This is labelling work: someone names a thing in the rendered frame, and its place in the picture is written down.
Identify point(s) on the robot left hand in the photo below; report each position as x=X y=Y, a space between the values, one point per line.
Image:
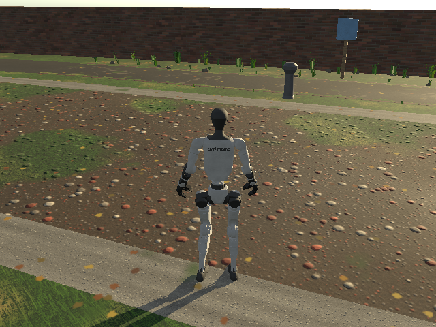
x=186 y=188

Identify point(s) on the robot right upper arm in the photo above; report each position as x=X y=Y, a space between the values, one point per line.
x=239 y=143

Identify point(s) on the humanoid robot torso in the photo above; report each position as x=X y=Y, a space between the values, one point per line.
x=218 y=164

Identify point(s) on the robot right hand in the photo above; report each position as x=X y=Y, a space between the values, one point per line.
x=255 y=188

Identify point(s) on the robot left upper arm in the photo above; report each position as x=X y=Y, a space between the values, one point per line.
x=196 y=144

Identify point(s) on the right robot thigh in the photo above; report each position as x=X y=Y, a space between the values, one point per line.
x=234 y=200

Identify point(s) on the left robot forearm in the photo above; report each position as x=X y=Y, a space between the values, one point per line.
x=184 y=177

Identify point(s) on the right robot forearm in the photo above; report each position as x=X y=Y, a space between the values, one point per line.
x=251 y=177

